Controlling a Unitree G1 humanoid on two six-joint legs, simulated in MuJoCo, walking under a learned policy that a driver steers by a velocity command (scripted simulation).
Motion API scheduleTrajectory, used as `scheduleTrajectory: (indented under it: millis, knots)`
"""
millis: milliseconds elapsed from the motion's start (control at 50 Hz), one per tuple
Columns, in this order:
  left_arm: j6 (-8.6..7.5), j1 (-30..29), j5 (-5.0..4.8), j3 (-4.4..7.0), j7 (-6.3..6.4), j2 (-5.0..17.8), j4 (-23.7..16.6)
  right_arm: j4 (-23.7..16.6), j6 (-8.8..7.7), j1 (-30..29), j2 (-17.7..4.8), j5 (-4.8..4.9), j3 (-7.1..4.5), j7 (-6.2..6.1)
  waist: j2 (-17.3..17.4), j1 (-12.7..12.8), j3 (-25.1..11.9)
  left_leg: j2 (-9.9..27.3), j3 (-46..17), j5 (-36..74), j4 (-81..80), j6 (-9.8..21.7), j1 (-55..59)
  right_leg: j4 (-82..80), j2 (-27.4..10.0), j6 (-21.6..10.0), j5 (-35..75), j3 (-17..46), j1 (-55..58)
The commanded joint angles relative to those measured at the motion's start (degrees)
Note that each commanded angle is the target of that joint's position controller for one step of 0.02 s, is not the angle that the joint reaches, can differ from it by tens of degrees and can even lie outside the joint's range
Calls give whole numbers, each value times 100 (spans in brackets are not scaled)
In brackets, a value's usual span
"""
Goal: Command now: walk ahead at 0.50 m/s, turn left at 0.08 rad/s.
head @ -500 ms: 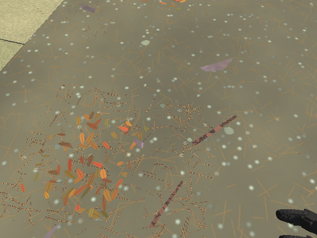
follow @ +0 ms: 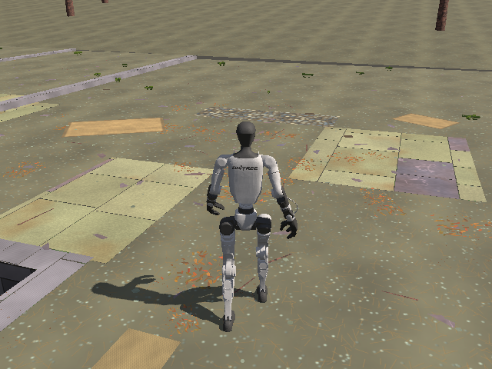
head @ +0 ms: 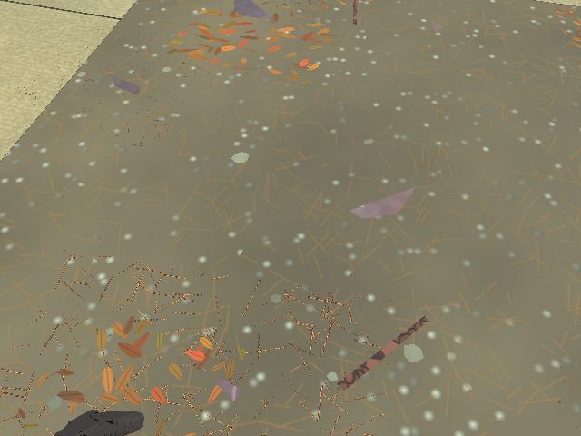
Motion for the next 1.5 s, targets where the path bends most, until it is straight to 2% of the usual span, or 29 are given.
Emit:
scheduleTrajectory:
  millis: [20, 40, 60, 80, 120, 200, 340, 420, 500, 520, 540, 560, 580, 600, 620, 680, 760, 860, 980, 1040, 1060, 1080, 1100, 1120, 1140, 1180, 1340, 1420, 1500]
  knots:
    - [-88, 1632, 68, 445, 82, 1253, 24, -373, 5, -161, -671, -97, -104, -62, 343, 1091, -1333, 1010, -255, 4225, 2477, 402, -1033, 212, -542, -644, 216, 533, 2866]
    - [-46, 2199, 94, 583, 92, 1752, 163, -430, -106, 692, -99, -62, 69, -15, -1147, 860, -2232, 17, 78, 1027, 4794, -109, -3378, -60, -1941, -1651, -777, 3153, 5160]
    - [-20, 2347, -59, 457, 72, 1236, 243, -361, -195, 464, -397, 1, 35, 10, -1219, 1071, -2378, -64, -520, -832, 5504, -125, -4248, -916, -2095, -1731, -1965, 4393, 5343]
    - [-2, 1909, -75, 370, 102, 1003, 180, -522, -246, -166, -788, 138, -76, 37, -752, 1088, -1344, 301, -487, -491, 5728, -76, -4730, -1075, -1922, -1418, -2380, 3610, 4592]
    - [42, 1228, 40, 270, 121, 749, 89, -691, -274, -832, -710, 30, -63, 29, -80, 797, -301, 784, -148, 319, 5068, -61, -4516, -1368, -1471, -1178, -1522, 2418, 2948]
    - [-54, 1035, 41, 243, 114, 695, 155, -545, -118, -460, -366, -38, -38, 10, -311, 374, -145, 1049, -35, 797, 4249, -216, -3790, -1850, -1129, -1218, -203, 1461, 1959]
    - [28, 1523, -63, 319, 221, 984, 467, -868, -210, -1828, -105, -56, 77, 76, -131, 790, 173, 904, 240, 2809, 1845, -371, -3705, -2031, -804, -964, 307, 526, 2012]
    - [165, 1927, -125, 351, 261, 1064, 674, -1073, -309, -2412, -191, -3, 51, 186, -161, 917, 301, 699, 162, 2747, 1137, -335, -3633, -1677, -1050, -926, 173, 878, 2513]
    - [272, 1757, -125, 400, 330, 1149, 694, -883, -405, -1639, -553, -22, -118, 192, -304, 318, -114, 486, 256, 2138, 597, -54, -2268, -643, -1041, -638, 1002, 1076, 2664]
    - [262, 1756, -68, 321, 324, 933, 655, -685, -416, -837, -838, -77, -250, 137, -193, -46, -736, 697, 140, 2225, 727, 153, -936, 395, -696, -450, 1046, 862, 2211]
    - [248, 1765, 106, 167, 326, 493, 453, -590, -384, 162, -1278, -158, -360, 66, 634, -383, -1742, 1897, -1079, 2274, 939, 490, 744, 2266, -173, -193, -651, 500, 1103]
    - [142, 2552, -82, 64, 301, 104, 364, -484, -314, 224, -1481, -173, -392, 104, 2292, 53, -2324, 2866, -3487, 928, 190, 1272, 1999, 3840, 440, 42, -3422, 454, -770]
    - [119, 2229, -213, 222, 305, 783, 481, -561, -301, 39, -860, -117, -250, 104, 1443, -142, -1742, 2660, -3367, 118, -115, 1094, 1542, 4439, 88, 61, -3242, 854, -1301]
    - [118, 1725, -245, 306, 300, 990, 354, -562, -307, -266, -609, -80, -168, 84, 1078, -142, -1012, 2480, -2450, 253, -205, 881, 858, 4473, -122, 43, -2686, 749, -1496]
    - [142, 1516, -202, 307, 319, 891, 329, -554, -318, -606, -505, -105, -125, 90, 709, 27, -661, 2253, -1876, 834, -363, 790, 179, 4337, -337, 86, -2238, 656, -1284]
    - [314, 1552, -169, 329, 289, 592, 292, -450, -396, -1085, -286, -161, -97, 93, 861, 390, -186, 1911, -739, 1769, -891, 764, -895, 3887, -629, 180, -1653, 622, -708]
    - [458, 1182, -109, 307, 275, 399, 54, -239, -452, -1086, -496, -163, -195, 36, 565, 448, 98, 1961, 92, 2510, -1191, 884, -1028, 3218, -698, 315, -1025, 619, -1041]
    - [394, 371, -90, 230, 90, 266, -221, -62, -356, -926, -749, -118, -271, -40, 425, 178, 298, 1839, 1017, 2717, -1236, 713, -804, 1636, -576, 220, 149, 190, -805]
    - [445, -63, -74, 314, -43, 495, -600, 147, -142, -723, -1078, 73, -398, -54, 541, 231, 325, 2094, 1454, 4365, -418, 444, 160, 922, -220, -231, -786, -328, -501]
    - [517, 1932, -107, 731, 64, 1190, -110, 91, -42, -815, -1021, 94, -354, -88, 365, 1311, -804, 1650, 1814, 5421, 2541, 22, -769, 455, 478, -752, -770, -514, 2489]
    - [544, 2264, -161, 899, 180, 1915, -36, -167, -111, -430, -377, -186, -144, -61, -1111, 1016, -1186, 951, 1782, 1413, 4727, -372, -3114, 217, -928, -1512, -965, 1986, 4382]
    - [425, 2142, -132, 809, 129, 1904, -297, -324, -327, -500, -226, -140, -22, -2, -1185, 888, -2149, 115, 342, -1133, 5887, -459, -4369, -931, -1779, -2305, -2261, 4813, 5198]
    - [319, 2049, -90, 658, 72, 1418, -286, -457, -474, -1227, -725, 118, -143, 62, -471, 1166, -1643, 435, -130, -696, 6061, -310, -4976, -1288, -1724, -1936, -2270, 4352, 4914]
    - [249, 1830, -73, 601, 71, 1238, -264, -538, -558, -1439, -700, 172, -124, 69, -349, 1017, -995, 665, -64, -170, 5699, -172, -5063, -1259, -1524, -1726, -1924, 3592, 4190]
    - [229, 1431, -77, 537, 83, 1042, -311, -448, -582, -1408, -670, 34, -131, 17, 30, 744, -601, 902, -76, 242, 5199, -166, -4722, -1232, -1265, -1523, -1306, 2941, 3365]
    - [224, 986, 15, 446, 137, 797, -482, -362, -473, -1229, -740, -104, -196, -1, -162, 393, -390, 1096, -122, 687, 4589, -240, -3944, -1419, -938, -1402, -411, 2294, 2357]
    - [239, 1538, -78, 518, 375, 1025, -284, -694, -338, -2351, -267, -126, -44, 52, -273, 716, -8, 618, 40, 2756, 1819, -662, -3601, -1525, -405, -1095, -203, 1482, 1643]
    - [289, 1855, -124, 535, 396, 1030, -119, -876, -425, -2807, -381, -41, -53, 158, -329, 876, 85, 440, -65, 2944, 1077, -565, -3314, -1220, -570, -999, -582, 1891, 1881]
    - [384, 1820, -18, 480, 470, 840, 9, -679, -541, -2232, -531, -182, -112, 241, -572, 661, -126, 354, 170, 2766, 649, -160, -2824, -207, -690, -683, 1239, 1852, 2683]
